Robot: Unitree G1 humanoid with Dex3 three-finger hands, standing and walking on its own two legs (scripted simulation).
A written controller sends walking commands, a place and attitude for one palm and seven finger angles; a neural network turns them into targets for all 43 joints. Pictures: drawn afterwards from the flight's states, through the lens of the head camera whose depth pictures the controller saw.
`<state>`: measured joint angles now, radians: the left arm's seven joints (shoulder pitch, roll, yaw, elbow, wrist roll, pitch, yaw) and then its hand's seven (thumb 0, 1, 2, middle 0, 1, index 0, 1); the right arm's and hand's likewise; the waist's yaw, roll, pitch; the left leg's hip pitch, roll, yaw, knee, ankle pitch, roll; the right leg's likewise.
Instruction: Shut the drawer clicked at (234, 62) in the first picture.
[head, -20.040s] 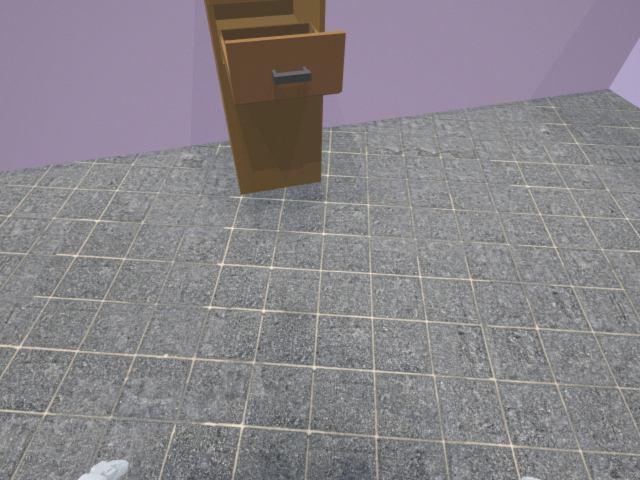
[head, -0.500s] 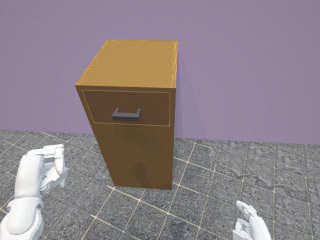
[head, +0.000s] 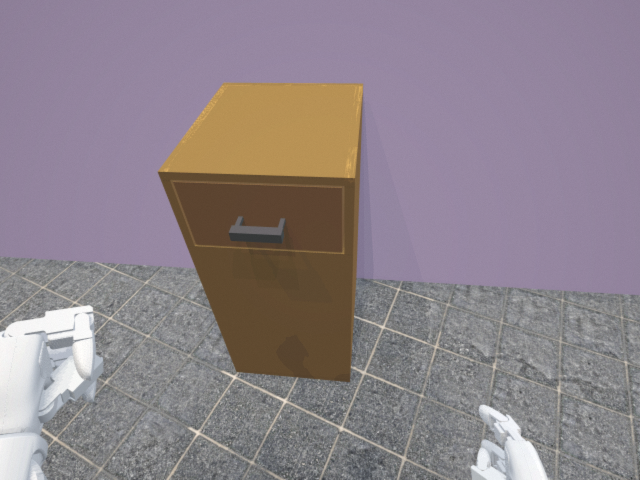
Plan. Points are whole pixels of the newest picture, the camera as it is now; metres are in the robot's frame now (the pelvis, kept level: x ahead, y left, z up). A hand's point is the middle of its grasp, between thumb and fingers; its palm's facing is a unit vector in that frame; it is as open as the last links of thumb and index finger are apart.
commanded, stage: step back with the hand held close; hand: left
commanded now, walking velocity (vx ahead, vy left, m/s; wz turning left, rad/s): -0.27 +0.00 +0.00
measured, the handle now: (258, 227) +0.60 +0.21 -0.06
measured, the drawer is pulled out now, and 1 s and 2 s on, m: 0.00 0.00 0.00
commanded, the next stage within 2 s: stop stepping back and stand still in 1.42 s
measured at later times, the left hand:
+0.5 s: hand (56, 372) +0.16 +0.26 +0.16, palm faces +0.29 -0.80 -0.52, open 3.2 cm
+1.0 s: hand out of the picture +0.10 +0.27 +0.16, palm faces +0.35 -0.80 -0.48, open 3.2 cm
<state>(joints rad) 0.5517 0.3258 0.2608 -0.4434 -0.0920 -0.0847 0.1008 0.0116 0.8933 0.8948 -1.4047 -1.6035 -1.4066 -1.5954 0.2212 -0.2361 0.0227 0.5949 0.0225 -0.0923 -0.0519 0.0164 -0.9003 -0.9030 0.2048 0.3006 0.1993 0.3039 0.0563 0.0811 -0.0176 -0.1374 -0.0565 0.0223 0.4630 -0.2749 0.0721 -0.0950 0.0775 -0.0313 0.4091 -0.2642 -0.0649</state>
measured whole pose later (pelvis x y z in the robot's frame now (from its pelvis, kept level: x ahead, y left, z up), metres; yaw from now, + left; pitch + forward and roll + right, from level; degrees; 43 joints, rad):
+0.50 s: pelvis -0.04 +0.02 +0.00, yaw -2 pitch +1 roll -1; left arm 0.65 0.44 0.40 -0.58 -0.06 -0.22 0.12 0.01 0.89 0.89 -1.40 -1.60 -1.41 -1.59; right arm 0.20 -0.24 -0.03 0.54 0.02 -0.01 -0.05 0.02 -0.90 -0.90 0.20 0.30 0.20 0.30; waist 0.00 0.02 0.02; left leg -0.29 -0.07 0.07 0.49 -0.22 0.11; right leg -0.27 0.06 0.00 0.48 -0.22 -0.03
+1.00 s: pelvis -0.10 +0.03 -0.02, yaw +0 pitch +0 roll -2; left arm 0.58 0.40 0.42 -0.62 -0.01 -0.27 0.12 0.01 0.89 0.89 -1.41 -1.60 -1.41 -1.60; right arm 0.22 -0.23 -0.02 0.55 -0.01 -0.06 -0.04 0.02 -0.90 -0.90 0.21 0.30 0.20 0.30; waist -0.02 0.00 0.06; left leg -0.46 -0.06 0.07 0.67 -0.26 0.12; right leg -0.41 0.08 0.03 0.61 -0.20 -0.01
